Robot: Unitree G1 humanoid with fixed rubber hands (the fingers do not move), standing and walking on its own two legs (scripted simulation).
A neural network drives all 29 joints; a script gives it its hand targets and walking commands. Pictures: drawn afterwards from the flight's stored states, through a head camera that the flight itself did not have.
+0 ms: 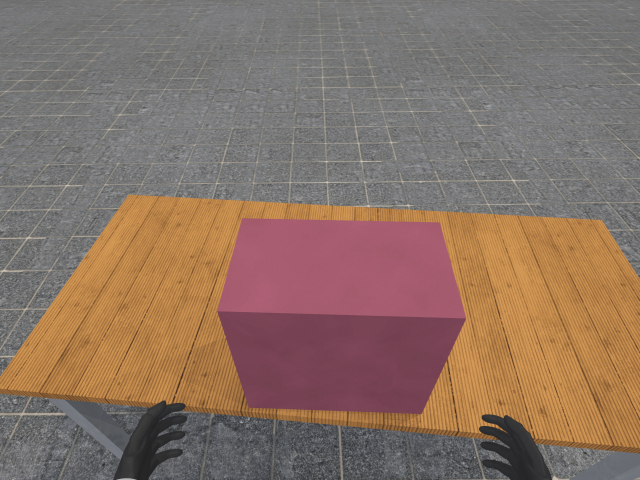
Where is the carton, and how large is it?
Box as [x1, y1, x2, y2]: [217, 218, 465, 413]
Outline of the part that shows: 242,218 217,311 248,406 270,408 421,413 465,319 465,315 439,222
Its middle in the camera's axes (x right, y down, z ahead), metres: +0.03 +0.14 +0.63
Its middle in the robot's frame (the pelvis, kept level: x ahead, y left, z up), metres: +0.39 +0.01 -0.07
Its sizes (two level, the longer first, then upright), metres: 0.303 0.172 0.295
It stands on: a table, 0.55 m high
